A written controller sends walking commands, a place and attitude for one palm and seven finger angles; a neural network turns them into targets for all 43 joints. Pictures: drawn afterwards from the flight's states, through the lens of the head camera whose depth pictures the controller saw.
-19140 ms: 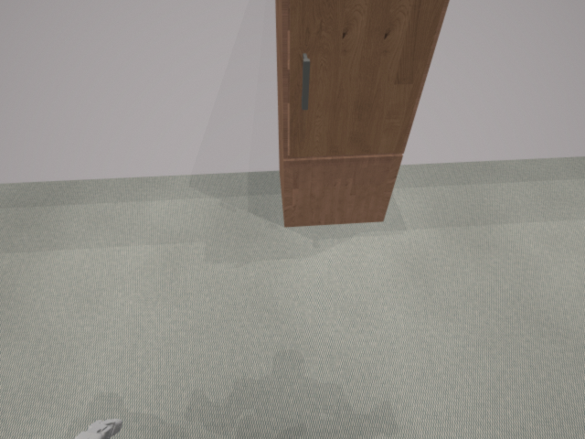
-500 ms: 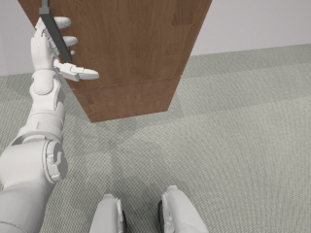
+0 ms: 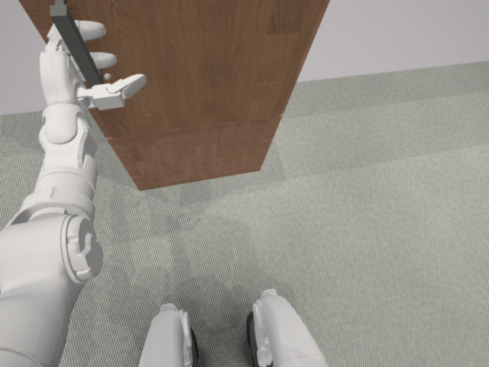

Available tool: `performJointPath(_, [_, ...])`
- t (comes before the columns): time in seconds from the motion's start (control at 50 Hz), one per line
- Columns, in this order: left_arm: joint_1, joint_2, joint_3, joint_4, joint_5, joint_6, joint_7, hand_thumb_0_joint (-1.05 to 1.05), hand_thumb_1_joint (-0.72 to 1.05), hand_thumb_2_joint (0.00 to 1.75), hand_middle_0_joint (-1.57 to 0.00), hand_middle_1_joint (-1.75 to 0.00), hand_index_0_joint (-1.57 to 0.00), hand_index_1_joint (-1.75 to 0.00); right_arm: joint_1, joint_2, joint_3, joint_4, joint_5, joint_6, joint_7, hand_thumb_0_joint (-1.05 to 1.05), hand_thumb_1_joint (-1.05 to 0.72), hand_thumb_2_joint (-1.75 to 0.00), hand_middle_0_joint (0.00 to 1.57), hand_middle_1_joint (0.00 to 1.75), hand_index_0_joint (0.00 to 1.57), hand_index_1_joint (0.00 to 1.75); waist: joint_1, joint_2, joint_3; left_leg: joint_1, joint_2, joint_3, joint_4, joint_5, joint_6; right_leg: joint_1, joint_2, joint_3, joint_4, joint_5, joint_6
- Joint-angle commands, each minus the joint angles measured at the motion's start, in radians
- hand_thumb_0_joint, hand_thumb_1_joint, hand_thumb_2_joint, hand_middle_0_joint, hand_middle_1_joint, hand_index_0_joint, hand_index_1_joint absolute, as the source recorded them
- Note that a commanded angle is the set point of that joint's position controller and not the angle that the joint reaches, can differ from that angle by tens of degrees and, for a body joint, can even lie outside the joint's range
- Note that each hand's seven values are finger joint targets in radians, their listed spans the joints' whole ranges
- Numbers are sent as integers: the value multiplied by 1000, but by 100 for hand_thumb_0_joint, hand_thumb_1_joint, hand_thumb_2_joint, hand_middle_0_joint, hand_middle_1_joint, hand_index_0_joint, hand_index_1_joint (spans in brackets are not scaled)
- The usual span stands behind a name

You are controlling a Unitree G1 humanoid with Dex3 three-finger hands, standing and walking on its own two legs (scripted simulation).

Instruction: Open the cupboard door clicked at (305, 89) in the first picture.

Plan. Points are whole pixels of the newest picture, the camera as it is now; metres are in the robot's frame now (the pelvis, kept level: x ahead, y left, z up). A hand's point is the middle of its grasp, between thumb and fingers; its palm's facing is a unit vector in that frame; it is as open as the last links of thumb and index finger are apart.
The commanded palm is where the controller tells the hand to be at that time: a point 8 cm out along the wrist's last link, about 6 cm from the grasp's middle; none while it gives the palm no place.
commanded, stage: close the thumb around the handle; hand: left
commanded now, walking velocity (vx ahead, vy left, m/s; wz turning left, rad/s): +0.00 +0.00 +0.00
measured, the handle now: (82, 47) +0.59 +0.18 +0.07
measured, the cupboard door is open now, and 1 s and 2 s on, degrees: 0 17 38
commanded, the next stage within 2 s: pull the door open along its arc in 0.34 s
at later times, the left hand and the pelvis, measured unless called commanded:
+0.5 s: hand (106, 80) +0.54 +0.15 +0.06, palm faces +0.10 -1.00 -0.01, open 5.4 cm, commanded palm +0.51 +0.19 +0.05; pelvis +0.00 +0.00 +0.00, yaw +0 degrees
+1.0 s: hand (134, 145) +0.43 +0.11 +0.06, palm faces +0.13 -0.99 +0.06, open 5.7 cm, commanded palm +0.37 +0.15 +0.05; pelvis +0.02 +0.00 +0.03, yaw +0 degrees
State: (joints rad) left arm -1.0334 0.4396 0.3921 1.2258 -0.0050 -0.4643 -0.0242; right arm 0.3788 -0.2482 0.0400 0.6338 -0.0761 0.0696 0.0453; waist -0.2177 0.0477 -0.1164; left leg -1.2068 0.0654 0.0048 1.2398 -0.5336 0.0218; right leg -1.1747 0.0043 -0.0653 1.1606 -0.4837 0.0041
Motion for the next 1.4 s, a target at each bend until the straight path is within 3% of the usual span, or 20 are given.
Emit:
performJointPath(0.0, [-441, 194, 1, -236, -7, -79, 1, 0, 56, 76, -38, -131, -38, -131, 212, -183, -70, -26, 2, -7, -8, 0, -90, -90, 20, 30, 20, 30, -18, 133, -607, 459, -39, -59, -109, 474, -3, 271, 43, 17, -114, 381, -19])
performJointPath(0.04, [-414, 227, 24, -231, -3, -80, -3, 0, 68, 80, -38, -133, -38, -133, 218, -186, -69, -28, 2, -3, -9, 0, -90, -90, 20, 30, 20, 30, -7, 133, -595, 463, -36, -61, -116, 486, -4, 282, 43, 15, -110, 388, -22])
performJointPath(0.12, [-395, 172, -11, -253, -14, -75, -8, 0, 90, 90, -40, -135, -40, -135, 210, -183, -73, -34, 5, 2, -6, 0, -90, -90, 20, 30, 20, 30, -10, 116, -590, 478, -35, -58, -126, 484, -6, 283, 44, 11, -122, 386, -18])
performJointPath(0.16, [-396, 169, -10, -247, -15, -75, -4, 0, 90, 90, -40, -135, -40, -135, 213, -184, -74, -31, 6, 3, -6, 0, -90, -90, 20, 30, 20, 30, -9, 126, -573, 495, -32, -64, -130, 493, -10, 256, 43, 5, -121, 374, -20])
performJointPath(0.18, [-405, 120, -46, -252, -20, -74, -5, 0, 90, 90, -40, -135, -40, -135, 208, -179, -75, -29, 7, 2, -3, 0, -90, -90, 20, 30, 20, 30, -19, 130, -562, 504, -34, -64, -130, 487, -10, 241, 45, 4, -126, 366, -18])
performJointPath(0.4, [-494, 128, -63, -211, 8, -97, 23, 0, 90, 90, -40, -135, -40, -135, 200, -188, -73, -14, -2, -9, -7, 0, -90, -90, 20, 30, 20, 30, -44, 127, -520, 473, -36, -78, -128, 395, -8, 179, 40, 6, -126, 274, -21])
performJointPath(0.44, [-430, 209, 6, -214, 12, -103, 19, 0, 90, 90, -40, -135, -40, -135, 203, -195, -74, -25, -1, -8, -9, 0, -90, -90, 20, 30, 20, 30, -3, 140, -582, 487, -38, -74, -124, 426, -9, 212, 40, 10, -113, 295, -26])
performJointPath(0.56, [-276, 142, -21, -264, -26, -82, -12, 0, 90, 90, -40, -135, -40, -135, 178, -182, -75, -58, 15, 3, -5, 0, -90, -90, 20, 30, 20, 30, 34, 122, -608, 495, -41, -53, -143, 464, -11, 296, 41, 10, -121, 361, -24])
performJointPath(0.62, [-163, 95, -33, -279, -49, -69, -17, 0, 90, 90, -40, -135, -40, -135, 164, -174, -78, -76, 24, 6, -5, 0, -90, -90, 20, 30, 20, 30, 48, 38, -557, 442, -44, -34, -164, 423, -5, 360, 44, 12, -140, 374, -19])
performJointPath(0.7, [-4, 51, -46, -400, -73, -70, -15, 0, 90, 90, -40, -135, -40, -135, 141, -164, -87, -102, 35, 4, 1, 0, -90, -90, 20, 30, 20, 30, 94, 44, -574, 470, -49, -17, -191, 468, -8, 423, 42, 14, -149, 431, -22])
performJointPath(0.86, [377, -136, -168, -681, -112, -73, 14, 0, 90, 90, -40, -135, -40, -135, 77, -136, -104, -151, 57, -20, 14, 0, -90, -90, 20, 30, 20, 30, 145, -19, -504, 492, -50, 12, -240, 520, -11, 513, 36, 10, -171, 518, -22])
performJointPath(0.88, [420, -168, -140, -729, -138, -71, 71, 0, 90, 90, -40, -135, -40, -135, 59, -123, -104, -161, 54, -25, 14, 0, -90, -90, 20, 30, 20, 30, 173, -11, -490, 494, -50, 18, -249, 533, -17, 520, 35, 3, -175, 518, -20])
performJointPath(0.92, [513, -278, -178, -786, -151, -61, 183, 0, 90, 90, -40, -135, -40, -135, 26, -104, -101, -171, 46, -40, 23, 0, -90, -90, 20, 30, 20, 30, 183, -41, -441, 484, -50, 25, -260, 519, -24, 528, 33, -8, -189, 508, -18])
performJointPath(0.96, [603, -343, -222, -876, -123, -63, 291, 0, 90, 90, -40, -135, -40, -135, 0, -91, -101, -179, 35, -55, 32, 0, -90, -90, 20, 30, 20, 30, 203, -39, -444, 494, -48, 22, -261, 549, -32, 540, 27, -12, -179, 521, -22])
performJointPath(1.04, [689, -437, -324, -956, -7, -59, 475, 0, 90, 90, -40, -135, -40, -135, -40, -76, -107, -187, 10, -69, 45, 0, -90, -90, 20, 30, 20, 30, 201, -94, -416, 476, -52, 19, -257, 509, -33, 550, 21, -10, -173, 511, -27])
performJointPath(1.12, [740, -561, -444, -998, 114, -33, 622, 0, 90, 90, -40, -135, -40, -135, -104, -44, -102, -183, -11, -84, 47, 0, -90, -90, 20, 30, 20, 30, 201, -68, -397, 484, -58, 22, -252, 466, -36, 525, 11, -10, -175, 469, -33])
performJointPath(1.2, [835, -667, -547, -1053, 188, 21, 684, 0, 90, 90, -40, -135, -40, -135, -171, -12, -88, -188, -27, -112, 33, 0, -90, -90, 20, 30, 20, 30, 214, -54, -428, 514, -62, 23, -251, 455, -36, 541, 9, -17, -178, 460, -43])
performJointPath(1.24, [899, -739, -606, -1072, 163, 61, 681, 0, 90, 90, -40, -135, -40, -135, -206, -6, -83, -195, -20, -126, 28, 0, -90, -90, 20, 30, 20, 30, 212, -90, -412, 524, -65, 18, -262, 428, -34, 562, 12, -23, -209, 443, -43])
performJointPath(1.34, [1072, -791, -673, -1164, 109, 130, 661, 0, 90, 90, -40, -135, -40, -135, -285, 9, -67, -199, -3, -152, 24, 0, -90, -90, 20, 30, 20, 30, 230, -136, -379, 515, -78, 14, -274, 358, -36, 628, -6, -4, -254, 453, -33])
performJointPath(1.38, [1093, -793, -698, -1198, 112, 143, 651, 0, 90, 90, -40, -135, -40, -135, -294, 15, -57, -192, 1, -156, 23, 0, -90, -90, 20, 30, 20, 30, 217, -141, -336, 510, -79, 8, -272, 347, -38, 623, -16, 4, -261, 472, -27])
